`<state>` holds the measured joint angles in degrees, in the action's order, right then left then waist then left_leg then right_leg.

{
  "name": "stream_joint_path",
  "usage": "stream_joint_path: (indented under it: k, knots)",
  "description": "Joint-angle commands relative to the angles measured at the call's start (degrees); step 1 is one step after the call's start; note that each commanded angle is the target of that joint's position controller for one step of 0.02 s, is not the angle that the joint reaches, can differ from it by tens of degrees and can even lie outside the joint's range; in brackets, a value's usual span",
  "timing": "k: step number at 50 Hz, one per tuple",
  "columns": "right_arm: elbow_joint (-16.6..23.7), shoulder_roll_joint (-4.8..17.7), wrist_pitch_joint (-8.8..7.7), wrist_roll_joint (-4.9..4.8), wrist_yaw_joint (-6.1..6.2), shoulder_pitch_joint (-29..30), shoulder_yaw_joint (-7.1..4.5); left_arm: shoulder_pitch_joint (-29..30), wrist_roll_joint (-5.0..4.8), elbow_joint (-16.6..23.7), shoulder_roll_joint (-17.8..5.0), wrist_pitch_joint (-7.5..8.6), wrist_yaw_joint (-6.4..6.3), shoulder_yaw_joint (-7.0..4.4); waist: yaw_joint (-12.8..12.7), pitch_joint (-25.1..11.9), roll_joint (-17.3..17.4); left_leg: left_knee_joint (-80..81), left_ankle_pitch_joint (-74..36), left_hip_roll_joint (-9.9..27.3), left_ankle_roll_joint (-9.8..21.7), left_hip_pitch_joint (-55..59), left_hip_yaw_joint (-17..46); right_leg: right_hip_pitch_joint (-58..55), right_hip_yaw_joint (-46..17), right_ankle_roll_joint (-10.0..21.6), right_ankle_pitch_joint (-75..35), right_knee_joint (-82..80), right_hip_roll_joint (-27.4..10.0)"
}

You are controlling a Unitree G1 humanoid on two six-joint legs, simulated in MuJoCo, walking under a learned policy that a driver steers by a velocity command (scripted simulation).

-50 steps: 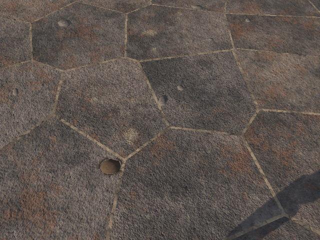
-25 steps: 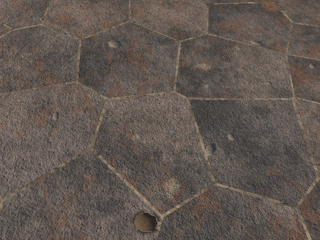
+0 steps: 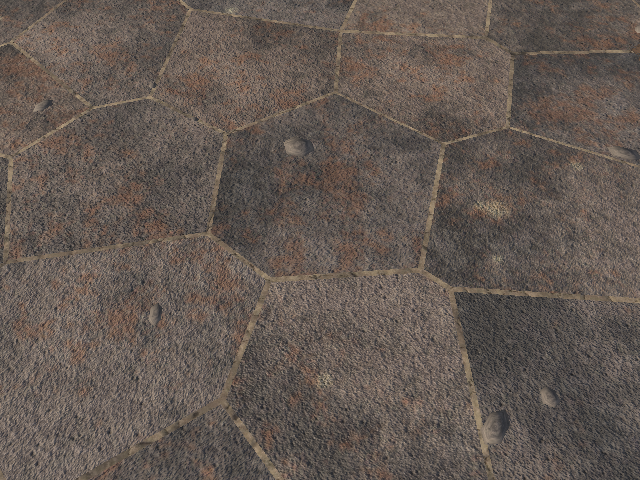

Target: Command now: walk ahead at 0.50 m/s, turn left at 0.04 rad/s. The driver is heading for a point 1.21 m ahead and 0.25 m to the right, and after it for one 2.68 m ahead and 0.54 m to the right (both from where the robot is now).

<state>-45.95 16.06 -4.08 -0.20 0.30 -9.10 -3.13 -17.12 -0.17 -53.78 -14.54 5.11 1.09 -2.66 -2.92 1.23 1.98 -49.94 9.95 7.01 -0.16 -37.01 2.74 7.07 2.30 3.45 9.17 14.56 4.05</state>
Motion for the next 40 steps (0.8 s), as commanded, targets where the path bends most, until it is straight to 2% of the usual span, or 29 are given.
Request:
stream_joint_path:
  k: [1,4,7,8,9,10,11,12,13,14,15,16,17,19,21,23,27,30,31,33,34,35,36,37,38,39,40]
  knots:
    - [3.62,1.54,-0.68,0.03,-0.36,3.54,0.23,2.77,-0.66,3.65,-10.01,0.79,-0.7,-2.18,0.64,0.33,-5.1,11.19,-11.67,-1.21,-0.71,6.03,-2.07,5.94,-6.19,8.56,-11.72,-7.96,-12.9]
    - [5.07,2.35,-0.86,-0.65,-0.93,8.3,0.29,-1.35,-1.35,1.82,-10.46,0.26,-0.73,-2.3,-1.09,0.74,-5.39,16.78,-14.84,-2.41,-0.42,6.53,-1.95,1.22,-6.78,7.76,-9.87,-6.45,-14.73]
    - [6.4,4.1,-1.12,-0.74,-1.67,10.11,-0.1,-2.56,-1.49,0.79,-11.1,-0.66,-0.86,-2.58,-0.27,1.09,-5.93,20.16,-9.72,-2.91,1.6,6.44,-1.3,-4.82,-8.33,6.34,-10.65,-2.89,-17.91]
    - [6.19,4.88,-1.25,-0.75,-1.82,8.75,-0.4,-2.32,-1.43,0.69,-11.58,-1.02,-0.97,-2.73,0.91,0.5,-6.35,20.98,-7.71,-3.43,2.35,8.67,-1.74,-6.02,-8.5,5.71,-13.23,-0.91,-18.46]
    - [5.18,6.1,-1.34,-0.59,-1.79,4.92,-1.07,-1.4,-1.42,0.82,-11.8,-1.36,-1.08,-2.73,3.49,-1.4,-6.37,22.36,-6.34,-4.71,3.42,14.18,-3.03,-6.23,-7.31,4.65,-20.22,3.81,-17.49]
    - [2.66,8.65,-1.34,-0.37,-1.48,-3.21,-2.45,-1.52,-1.15,0.95,-10.45,-1.6,-1.16,-2.2,7.08,-6.3,-5.29,22.66,-5.78,-5.56,5.08,25.24,-3.77,-4.06,-5.0,3.13,-25.62,13.55,-14.64]
    - [0.82,13.06,-1.21,0.33,-0.98,-13.41,-3.78,-2.06,0.19,2.48,-7.57,-1.55,-1.26,-0.92,10.59,-14.77,0.97,20.95,-7.42,3.96,8.81,41.21,6.55,5.68,-1.79,0.89,-14.47,31.18,-11.06]
    - [-0.6,17.66,-0.67,0.29,-1.19,-16.39,-4.7,-9.01,0.07,3.17,-0.75,-0.29,-0.82,1.07,7.2,-21.2,16.8,27.62,3.42,15.61,18.3,58.57,32.94,27.81,-0.91,-2.47,18.93,50.49,-0.91]
    - [-0.24,11.73,-0.65,-0.4,-1.43,-16.68,-3.21,-6.23,-1.16,2.36,-6.94,0.77,-0.5,-0.23,9.38,-20.49,11.3,31.95,12.17,14.97,17.92,57.86,38.14,34.73,-8.18,-1.94,24.67,57.7,-3.3]
    - [0.58,9.46,-0.91,-0.32,-1.32,-12.18,-2.36,-0.84,-2.35,4.09,-10.01,1.46,-0.26,-1.07,8.93,-12.2,7.96,32.71,10.78,13.0,15.34,51.11,30.05,38.55,-7.7,-0.94,19.91,58.85,-6.09]
    - [1.41,8.38,-1.02,0.11,-1.28,-8.17,-1.95,2.1,-2.1,4.59,-9.53,1.6,-0.55,-1.0,7.46,-8.18,3.91,33.72,5.03,10.69,14.07,43.78,23.64,37.01,-6.26,-0.9,14.58,56.8,-8.84]
    - [1.75,6.85,-1.12,0.5,-1.42,-5.18,-1.53,3.39,-1.17,4.74,-9.12,1.39,-0.81,-1.24,5.92,-4.97,2.46,35.3,-0.84,8.81,13.54,37.3,19.1,34.88,-5.9,-1.25,11.22,53.26,-10.42]
    - [1.86,5.63,-1.34,1.01,-1.5,-3.66,-1.11,2.53,-0.84,4.58,-8.51,0.8,-0.83,-1.39,3.99,-4.28,3.37,36.82,-4.69,7.46,13.08,33.15,16.04,31.32,-6.38,-1.44,8.94,51.13,-11.76]
    - [1.27,5.58,-1.84,0.63,-1.66,-3.57,-1.16,1.4,-0.7,4.28,-6.25,-0.45,-0.89,-1.08,2.44,-3.74,3.23,39.57,-8.06,6.61,13.69,29.5,12.59,28.52,-6.01,-2.13,7.21,47.66,-12.25]
    - [0.33,7.12,-2.16,0.38,-1.35,-4.63,-1.61,3.93,-0.19,5.26,-5.57,-1.08,-1.03,-0.93,2.31,-2.13,2.02,41.51,-10.87,6.56,14.35,28.46,9.82,30.58,-5.69,-3.15,3.29,42.99,-12.47]
    - [-0.68,7.86,-1.96,0.29,-0.85,-6.13,-1.82,7.62,0.16,6.44,-5.27,-1.12,-0.93,-0.82,3.08,-0.95,0.99,42.54,-12.13,5.94,13.94,28.99,7.14,32.36,-5.5,-3.95,-2.91,36.41,-12.41]
    - [-2.74,8.53,-1.52,-0.2,-0.21,-9.33,-1.86,15.22,-0.17,8.39,-3.94,-0.64,-0.22,-0.17,5.5,1.03,1.14,43.31,-11.43,3.48,11.77,29.02,1.77,29.32,-3.31,-4.05,-13.77,23.23,-10.23]
    - [-4.91,8.94,-0.96,-0.58,-0.11,-12.81,-1.97,20.14,-0.62,10.11,-4.08,-0.33,0.46,0.11,7.23,2.37,1.07,42.1,-10.82,4.92,11.51,33.17,1.56,29.27,-2.74,-3.48,-14.32,18.37,-9.03]
    - [-5.49,8.77,-0.54,-0.51,0.01,-13.09,-1.92,21.25,-0.49,10.69,-4.2,-0.12,0.75,0.13,7.21,3.05,1.03,40.32,-14.88,5.32,11.06,34.94,1.31,29.44,-2.74,-2.94,-13.4,16.63,-8.5]
    - [-6.27,9.02,0.36,-0.33,0.37,-12.97,-2.0,20.82,-0.02,11.08,-4.99,0.41,1.4,-0.12,6.1,1.74,2.11,35.32,-24.95,5.92,9.43,38.27,0.96,26.83,-2.47,-1.47,-10.95,14.17,-7.14]
    - [-6.37,9.4,0.72,-0.27,0.55,-12.32,-2.09,18.58,0.21,10.51,-6.01,0.6,1.55,-0.53,4.74,-0.12,3.13,32.3,-30.23,5.82,8.37,39.37,0.98,23.3,-2.1,-0.66,-10.13,13.4,-6.13]
    - [-6.11,9.72,1.01,-0.38,0.73,-10.82,-2.12,13.91,0.57,9.0,-7.28,0.78,1.49,-1.18,2.04,-2.99,3.61,27.39,-37.19,4.46,7.03,39.36,0.21,16.55,-0.77,0.41,-11.71,11.73,-4.39]
    - [-5.9,8.95,1.14,-0.27,0.83,-10.85,-1.76,7.17,1.05,6.65,-9.61,0.93,1.18,-2.19,-0.8,-7.27,2.35,19.4,-38.51,1.28,5.01,37.39,-1.43,6.38,-0.26,1.86,-19.82,10.0,-4.36]
    - [-4.48,6.95,0.91,1.0,0.98,-11.65,-0.86,-0.25,2.13,5.14,-13.42,0.85,0.63,-2.94,-2.46,-15.34,-3.35,5.35,-21.74,-2.46,2.32,27.36,-3.34,-10.2,-9.22,5.01,-42.5,15.0,-13.84]
    - [-6.25,-0.23,0.32,1.37,0.23,-21.96,1.34,-1.58,2.0,4.33,-14.9,-0.07,0.38,-2.85,1.41,-24.38,-17.83,-15.68,25.4,-10.78,-1.64,9.08,-2.74,-29.4,-27.47,16.65,-55.83,16.63,-28.67]
    - [-8.02,5.03,0.01,0.0,0.05,-21.71,0.09,-3.09,0.51,4.34,-10.91,-0.81,0.62,-2.07,-1.23,-28.31,-12.45,-22.03,30.65,-10.29,-1.89,7.25,5.7,-27.44,-31.01,17.32,-46.25,13.47,-27.36]
    - [-6.31,7.98,0.04,-1.55,0.11,-15.52,-0.84,1.68,-0.05,5.02,-10.0,-1.03,0.48,-1.69,-0.92,-19.37,-10.09,-22.94,28.18,-7.67,-1.65,3.09,4.48,-19.87,-24.03,14.78,-40.04,11.03,-24.81]
